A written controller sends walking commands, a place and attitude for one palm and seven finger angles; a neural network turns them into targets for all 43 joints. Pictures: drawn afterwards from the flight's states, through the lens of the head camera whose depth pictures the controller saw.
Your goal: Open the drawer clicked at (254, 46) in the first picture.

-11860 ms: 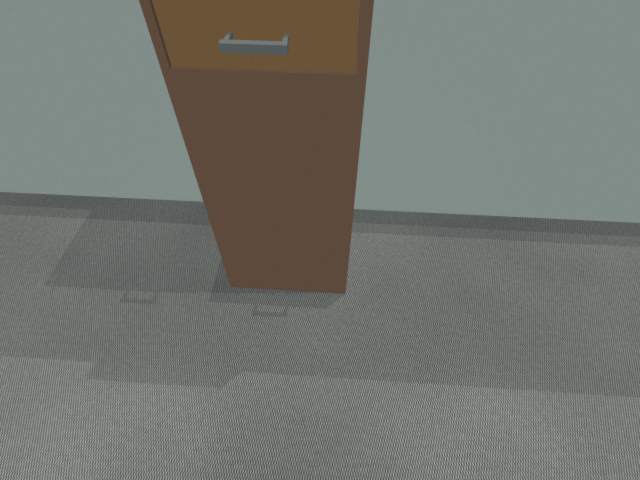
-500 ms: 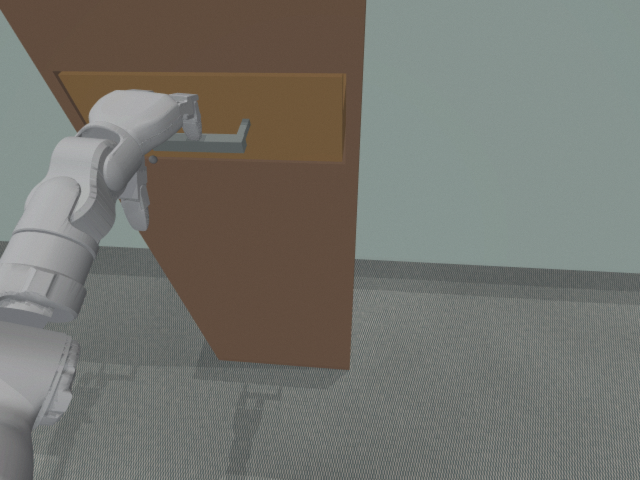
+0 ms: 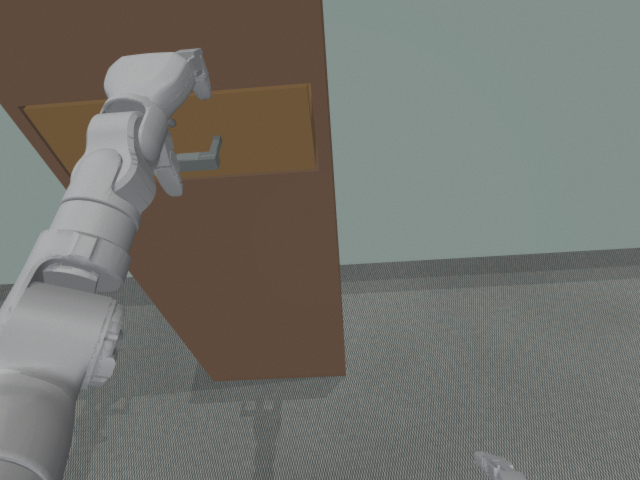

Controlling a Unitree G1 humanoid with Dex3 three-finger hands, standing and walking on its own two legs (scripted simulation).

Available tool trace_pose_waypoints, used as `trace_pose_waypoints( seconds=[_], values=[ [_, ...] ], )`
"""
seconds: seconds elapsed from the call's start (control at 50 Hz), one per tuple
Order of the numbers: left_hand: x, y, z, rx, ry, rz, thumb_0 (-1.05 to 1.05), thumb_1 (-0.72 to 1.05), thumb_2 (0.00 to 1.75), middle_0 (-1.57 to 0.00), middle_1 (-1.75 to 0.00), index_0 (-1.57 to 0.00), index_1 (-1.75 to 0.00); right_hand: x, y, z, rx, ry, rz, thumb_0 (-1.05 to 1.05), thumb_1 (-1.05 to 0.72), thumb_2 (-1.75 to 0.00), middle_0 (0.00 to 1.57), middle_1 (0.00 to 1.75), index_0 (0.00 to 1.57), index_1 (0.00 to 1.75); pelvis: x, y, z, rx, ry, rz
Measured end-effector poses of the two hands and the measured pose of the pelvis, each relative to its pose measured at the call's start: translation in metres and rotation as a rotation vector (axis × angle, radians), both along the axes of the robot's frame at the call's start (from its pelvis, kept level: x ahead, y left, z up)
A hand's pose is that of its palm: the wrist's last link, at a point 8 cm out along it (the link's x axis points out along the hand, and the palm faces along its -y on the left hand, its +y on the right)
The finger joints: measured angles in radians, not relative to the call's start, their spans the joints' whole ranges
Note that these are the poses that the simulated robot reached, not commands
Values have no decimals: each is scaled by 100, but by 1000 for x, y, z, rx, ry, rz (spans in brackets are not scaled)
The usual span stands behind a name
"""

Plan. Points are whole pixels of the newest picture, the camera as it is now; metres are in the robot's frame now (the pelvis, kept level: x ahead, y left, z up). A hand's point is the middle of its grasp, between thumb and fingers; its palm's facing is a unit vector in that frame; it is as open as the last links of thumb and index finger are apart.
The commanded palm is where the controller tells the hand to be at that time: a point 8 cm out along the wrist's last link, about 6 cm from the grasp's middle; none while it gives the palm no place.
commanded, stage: move the hooked fingers above the handle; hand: left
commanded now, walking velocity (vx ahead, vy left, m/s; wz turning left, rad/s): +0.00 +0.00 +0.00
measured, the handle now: (175, 154) +0.51 +0.21 +0.15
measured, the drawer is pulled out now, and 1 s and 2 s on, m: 0.00 0.00 0.00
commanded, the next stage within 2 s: none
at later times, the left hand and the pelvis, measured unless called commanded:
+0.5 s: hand (181, 125) +0.48 +0.17 +0.22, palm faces +0.13 -0.06 -0.99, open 13.7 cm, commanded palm +0.45 +0.23 +0.27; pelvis +0.02 +0.00 +0.00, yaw +3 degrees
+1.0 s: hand (167, 171) +0.43 +0.18 +0.19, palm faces +0.01 +0.00 -1.00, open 13.7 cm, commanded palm +0.44 +0.22 +0.27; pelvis +0.01 -0.01 +0.00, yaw +5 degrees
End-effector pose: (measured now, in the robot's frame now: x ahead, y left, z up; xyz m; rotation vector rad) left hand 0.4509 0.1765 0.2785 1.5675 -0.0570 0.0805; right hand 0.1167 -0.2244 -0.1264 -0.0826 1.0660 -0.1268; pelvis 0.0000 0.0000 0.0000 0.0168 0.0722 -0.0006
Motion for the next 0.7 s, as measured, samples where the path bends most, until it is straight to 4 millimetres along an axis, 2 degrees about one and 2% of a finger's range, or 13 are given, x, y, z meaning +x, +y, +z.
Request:
trace_pose_waypoints(
  seconds=[0.12, 0.18, 0.24, 0.32, 0.38, 0.46, 0.52, 0.62, 0.66, 0.7],
  values=[
    [-10, 60, -34, 12, 171, 148, 1, -49, 31, -35, -122, -35, -125, -8, -29, 11, -85, -17, -31, 1, -90, -90, 20, 30, 20, 30, -1, -7, 0, -2, -3, 11],
    [-20, 71, -50, 51, 226, 103, 0, -49, 31, -34, -121, -33, -123, -13, -46, 15, -148, 7, -15, 1, -90, -90, 20, 30, 20, 30, 1, -9, -1, -7, -2, 36],
    [-26, 65, -47, 71, 180, -3, 0, -49, 31, -33, -121, -27, -118, -14, -57, 18, -205, 38, 12, 1, -90, -90, 20, 30, 20, 30, 4, -8, -2, -14, 3, 62],
    [-24, 28, -30, 47, 84, -191, 0, -49, 31, -33, -120, -27, -117, -8, -59, 18, -225, 57, 41, 1, -91, -90, 20, 30, 19, 30, 11, -3, -2, -20, 11, 85],
    [-9, 6, -16, -15, 7, -241, 0, -49, 31, -33, -121, -28, -118, 1, -50, 15, -193, 44, 40, 1, -91, -90, 20, 30, 19, 30, 16, 0, -3, -21, 24, 78],
    [1, 1, -8, -44, -41, -197, 0, -49, 31, -52, -131, -31, -120, 12, -30, 6, -118, 31, 61, 1, -91, -90, 20, 30, 19, 30, 18, 2, -3, -17, 40, 58],
    [1, -4, -6, -46, -48, -152, 0, -49, 31, -56, -131, -34, -123, 19, -14, 0, -57, 23, 72, 1, -91, -90, 20, 30, 19, 30, 16, 1, -2, -13, 36, 46],
    [1, -7, -2, -15, -25, -60, 0, -49, 31, -50, -127, -37, -129, 26, 3, 1, 7, -22, 56, 1, -91, -90, 20, 30, 20, 30, 9, -3, -1, -6, 20, 25],
    [1, 1, -3, -2, 1, -1, 1, -49, 31, -46, -125, -37, -129, 26, 4, 3, 14, -42, 40, 1, -90, -90, 20, 30, 20, 30, 6, -6, -1, -4, 11, 18],
    [-2, 18, -8, 1, 44, 70, 1, -49, 31, -42, -124, -37, -128, 24, 0, 5, 10, -57, 22, 1, -90, -90, 20, 30, 20, 30, 4, -9, -1, -2, 4, 12]
  ],
)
